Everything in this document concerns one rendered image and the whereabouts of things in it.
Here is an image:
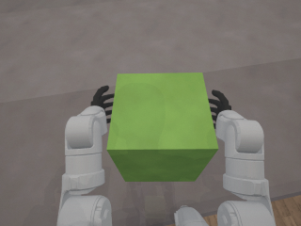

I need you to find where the right robot thigh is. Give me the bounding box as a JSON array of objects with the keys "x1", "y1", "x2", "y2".
[{"x1": 174, "y1": 207, "x2": 209, "y2": 226}]

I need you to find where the left robot upper arm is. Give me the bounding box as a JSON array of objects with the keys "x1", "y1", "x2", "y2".
[{"x1": 57, "y1": 195, "x2": 112, "y2": 226}]

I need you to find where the right robot upper arm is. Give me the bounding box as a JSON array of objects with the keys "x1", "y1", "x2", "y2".
[{"x1": 217, "y1": 201, "x2": 276, "y2": 226}]

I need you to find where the left robot forearm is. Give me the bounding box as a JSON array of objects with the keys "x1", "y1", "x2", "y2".
[{"x1": 56, "y1": 105, "x2": 108, "y2": 226}]

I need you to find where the robot left hand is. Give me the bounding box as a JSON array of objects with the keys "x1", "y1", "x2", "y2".
[{"x1": 90, "y1": 86, "x2": 115, "y2": 123}]

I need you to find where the right robot forearm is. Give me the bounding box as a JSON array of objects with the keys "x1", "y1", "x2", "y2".
[{"x1": 215, "y1": 110, "x2": 277, "y2": 226}]

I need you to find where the robot right hand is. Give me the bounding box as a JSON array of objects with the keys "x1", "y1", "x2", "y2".
[{"x1": 208, "y1": 89, "x2": 231, "y2": 129}]

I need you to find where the carton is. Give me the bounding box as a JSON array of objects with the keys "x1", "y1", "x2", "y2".
[{"x1": 106, "y1": 73, "x2": 219, "y2": 182}]

